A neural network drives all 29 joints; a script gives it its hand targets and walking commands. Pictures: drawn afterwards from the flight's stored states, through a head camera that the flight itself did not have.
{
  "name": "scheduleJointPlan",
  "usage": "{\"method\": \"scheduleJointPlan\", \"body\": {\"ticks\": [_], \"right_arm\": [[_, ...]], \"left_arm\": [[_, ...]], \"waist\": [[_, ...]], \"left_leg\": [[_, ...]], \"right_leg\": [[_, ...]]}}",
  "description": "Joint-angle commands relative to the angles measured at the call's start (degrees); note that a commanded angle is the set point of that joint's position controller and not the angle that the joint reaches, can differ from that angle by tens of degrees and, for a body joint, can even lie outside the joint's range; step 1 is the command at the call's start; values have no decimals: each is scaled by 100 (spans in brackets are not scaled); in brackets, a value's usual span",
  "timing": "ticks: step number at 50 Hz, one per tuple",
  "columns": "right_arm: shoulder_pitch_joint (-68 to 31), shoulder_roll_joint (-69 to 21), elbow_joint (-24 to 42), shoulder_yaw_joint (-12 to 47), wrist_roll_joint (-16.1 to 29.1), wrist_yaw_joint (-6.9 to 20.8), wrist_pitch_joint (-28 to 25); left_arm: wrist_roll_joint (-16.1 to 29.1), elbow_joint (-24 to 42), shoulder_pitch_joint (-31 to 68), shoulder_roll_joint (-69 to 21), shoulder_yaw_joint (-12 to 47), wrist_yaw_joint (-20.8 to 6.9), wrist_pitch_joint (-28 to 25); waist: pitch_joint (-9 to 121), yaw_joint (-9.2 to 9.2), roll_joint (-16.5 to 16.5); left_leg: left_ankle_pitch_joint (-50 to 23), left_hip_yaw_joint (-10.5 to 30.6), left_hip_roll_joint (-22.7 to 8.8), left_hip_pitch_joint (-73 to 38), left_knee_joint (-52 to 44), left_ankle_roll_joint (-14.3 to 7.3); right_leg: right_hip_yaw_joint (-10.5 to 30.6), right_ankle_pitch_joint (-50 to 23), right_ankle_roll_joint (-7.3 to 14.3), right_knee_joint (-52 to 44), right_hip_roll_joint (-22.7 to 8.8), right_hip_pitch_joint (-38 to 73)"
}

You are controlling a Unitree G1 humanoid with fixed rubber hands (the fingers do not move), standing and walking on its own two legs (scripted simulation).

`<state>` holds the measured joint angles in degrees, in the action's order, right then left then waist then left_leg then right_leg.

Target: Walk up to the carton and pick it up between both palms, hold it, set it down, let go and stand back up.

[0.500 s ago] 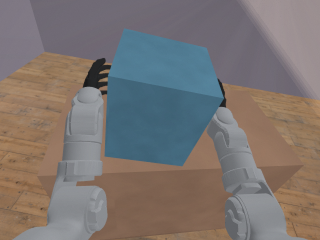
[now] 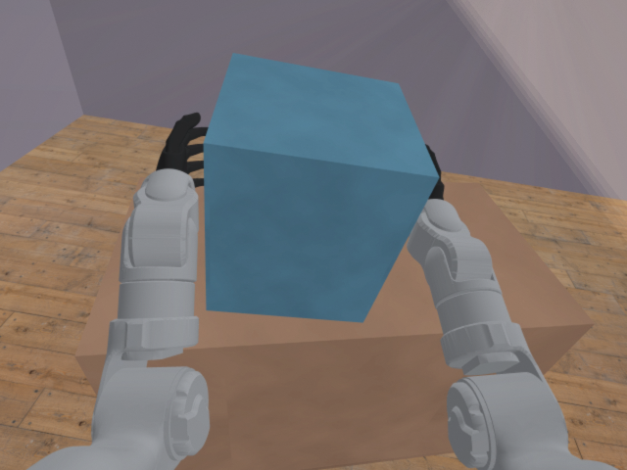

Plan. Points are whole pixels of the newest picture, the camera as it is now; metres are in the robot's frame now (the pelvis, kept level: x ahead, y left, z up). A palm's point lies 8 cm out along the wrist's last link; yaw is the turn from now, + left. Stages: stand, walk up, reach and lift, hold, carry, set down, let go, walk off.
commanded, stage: reach and lift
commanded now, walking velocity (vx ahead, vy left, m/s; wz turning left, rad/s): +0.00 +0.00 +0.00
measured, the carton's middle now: (302, 196) +0.39 +0.01 +0.19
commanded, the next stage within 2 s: hold in 0.04 s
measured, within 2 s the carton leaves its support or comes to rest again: neither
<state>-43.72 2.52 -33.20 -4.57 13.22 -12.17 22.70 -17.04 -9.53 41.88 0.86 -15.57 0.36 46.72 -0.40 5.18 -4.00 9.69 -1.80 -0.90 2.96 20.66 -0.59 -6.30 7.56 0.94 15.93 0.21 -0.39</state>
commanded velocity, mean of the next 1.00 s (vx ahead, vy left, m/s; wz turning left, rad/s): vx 0.00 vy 0.00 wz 0.00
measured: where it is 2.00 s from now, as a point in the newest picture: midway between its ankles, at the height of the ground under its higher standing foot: outside the picture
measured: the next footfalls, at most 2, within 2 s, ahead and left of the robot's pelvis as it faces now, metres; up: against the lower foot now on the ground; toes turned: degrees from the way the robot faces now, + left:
none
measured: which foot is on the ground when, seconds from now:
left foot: down 0.00-1.00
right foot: down 0.00-1.00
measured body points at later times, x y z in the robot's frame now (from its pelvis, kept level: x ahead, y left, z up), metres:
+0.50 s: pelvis +0.00 -0.01 +0.00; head -0.06 +0.02 +0.44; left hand +0.38 +0.16 +0.24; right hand +0.38 -0.15 +0.23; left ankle +0.03 +0.11 -0.75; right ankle +0.03 -0.11 -0.75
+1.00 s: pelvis -0.01 +0.00 +0.00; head -0.08 +0.03 +0.44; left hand +0.38 +0.17 +0.25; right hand +0.38 -0.14 +0.24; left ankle +0.03 +0.11 -0.75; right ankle +0.03 -0.11 -0.75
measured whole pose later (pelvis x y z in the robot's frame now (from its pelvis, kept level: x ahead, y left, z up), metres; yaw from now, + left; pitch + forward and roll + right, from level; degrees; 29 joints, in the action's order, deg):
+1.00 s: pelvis -0.01 +0.00 +0.00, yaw +1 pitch -8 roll -1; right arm -49.7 2.4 -37.3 -6.6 12.9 -12.9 27.0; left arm -17.6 -14.4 47.1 2.0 -18.7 -0.9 49.0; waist 1.3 4.4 -3.3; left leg 9.4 -1.2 -0.9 3.6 21.4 -0.6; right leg -6.7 7.7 1.1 17.0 0.2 -1.0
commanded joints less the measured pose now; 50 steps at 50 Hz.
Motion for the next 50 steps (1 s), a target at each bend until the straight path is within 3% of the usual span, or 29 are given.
{"method": "scheduleJointPlan", "body": {"ticks": [1, 7, 12, 19, 22, 25, 31, 40, 50], "right_arm": [[-5369, -3048, 2079, 2003, 521, 727, -375], [-5493, -3189, 1979, 2080, 623, 703, -247], [-5549, -3348, 1767, 2079, 613, 626, -96], [-5512, -3373, 1793, 2148, 721, 516, 22], [-5623, -3385, 2032, 2164, 756, 505, 6], [-5575, -3376, 2349, 2316, 925, 471, -9], [-5369, -3242, 2107, 2156, 806, 456, 136], [-5677, -3279, 1625, 1836, 618, 604, 162], [-5968, -3334, 1511, 1782, 606, 663, 8]], "left_arm": [[1140, 904, 4341, -3448, 2769, -578, -450], [1198, 820, 4407, -3344, 2705, -567, -417], [1098, 517, 4400, -3253, 2373, -699, -376], [977, 503, 4385, -3146, 2222, -826, -294], [1037, 738, 4486, -3259, 2341, -832, -291], [1203, 1099, 4582, -3256, 2585, -790, -331], [1110, 940, 4457, -3186, 2502, -822, -222], [1031, 413, 4671, -3289, 2288, -845, -155], [1060, 280, 4860, -3392, 2237, -768, -307]], "waist": [[2849, 158, 843], [2876, 117, 726], [2644, 34, 492], [2587, -6, 583], [2755, 20, 592], [3067, 82, 676], [2627, 164, 623], [2245, 64, 799], [2644, -29, 727]], "left_leg": [[-1392, 220, 186, -878, -116, 265], [-1359, 217, 234, -756, -82, 214], [-939, 174, 283, -403, -217, 38], [-1115, 164, 356, -344, -194, 85], [-1355, 180, 335, -506, -134, 152], [-1795, 242, 352, -700, 40, 208], [-1326, 209, 322, -546, -95, 208], [-393, 165, 230, -19, -385, 103], [-751, 206, 213, -211, -320, 116]], "right_leg": [[177, -589, -215, -104, 351, 336], [228, -802, -256, -64, 328, 447], [286, -791, -336, -62, 261, 651], [338, -1160, -396, 9, 237, 908], [273, -1195, -366, 30, 282, 928], [284, -1686, -370, 81, 320, 998], [245, -1019, -350, -16, 326, 715], [238, -50, -272, -63, 273, 610], [225, -321, -260, -18, 335, 752]]}}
